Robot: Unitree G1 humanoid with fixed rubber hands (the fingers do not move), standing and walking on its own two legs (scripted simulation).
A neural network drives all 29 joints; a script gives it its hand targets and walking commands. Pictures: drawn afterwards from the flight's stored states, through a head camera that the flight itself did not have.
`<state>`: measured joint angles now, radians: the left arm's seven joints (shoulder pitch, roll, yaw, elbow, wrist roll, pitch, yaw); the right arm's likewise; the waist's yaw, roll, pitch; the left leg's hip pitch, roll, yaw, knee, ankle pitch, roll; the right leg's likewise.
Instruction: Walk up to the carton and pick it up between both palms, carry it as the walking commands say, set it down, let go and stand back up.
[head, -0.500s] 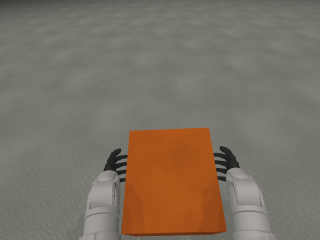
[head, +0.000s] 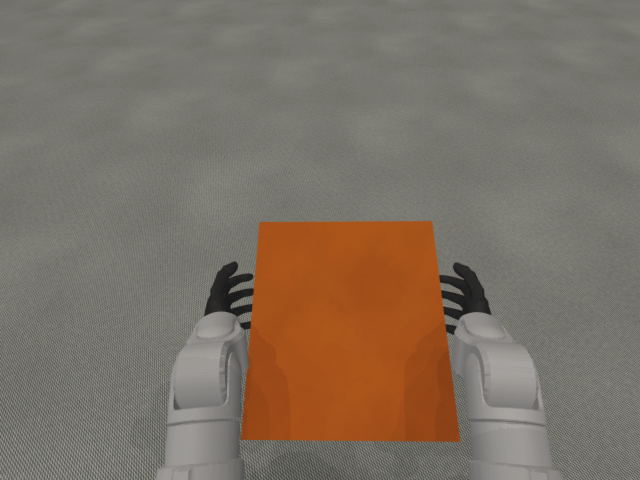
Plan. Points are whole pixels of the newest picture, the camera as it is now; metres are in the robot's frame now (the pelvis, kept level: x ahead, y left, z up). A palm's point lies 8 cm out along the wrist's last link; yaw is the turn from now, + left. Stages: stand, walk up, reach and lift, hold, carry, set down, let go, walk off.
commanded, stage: carry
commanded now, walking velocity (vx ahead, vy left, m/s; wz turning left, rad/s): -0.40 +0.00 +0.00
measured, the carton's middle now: (345, 334) +0.33 -0.01 -0.01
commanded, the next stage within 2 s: none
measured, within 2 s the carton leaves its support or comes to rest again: neither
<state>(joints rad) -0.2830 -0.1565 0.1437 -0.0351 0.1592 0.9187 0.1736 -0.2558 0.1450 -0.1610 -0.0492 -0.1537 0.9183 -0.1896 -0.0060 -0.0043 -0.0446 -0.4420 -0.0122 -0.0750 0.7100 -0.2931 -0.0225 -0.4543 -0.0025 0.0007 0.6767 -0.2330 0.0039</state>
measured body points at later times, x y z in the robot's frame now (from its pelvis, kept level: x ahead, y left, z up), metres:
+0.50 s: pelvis -0.15 +0.01 +0.02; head -0.16 -0.02 +0.47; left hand +0.14 +0.16 +0.11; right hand +0.15 -0.14 +0.09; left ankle -0.11 +0.16 -0.64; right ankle -0.12 -0.08 -0.72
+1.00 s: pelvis -0.24 +0.11 +0.01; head -0.22 +0.11 +0.46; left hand +0.03 +0.30 +0.08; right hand +0.08 -0.01 +0.08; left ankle -0.23 +0.20 -0.72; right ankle -0.24 +0.02 -0.70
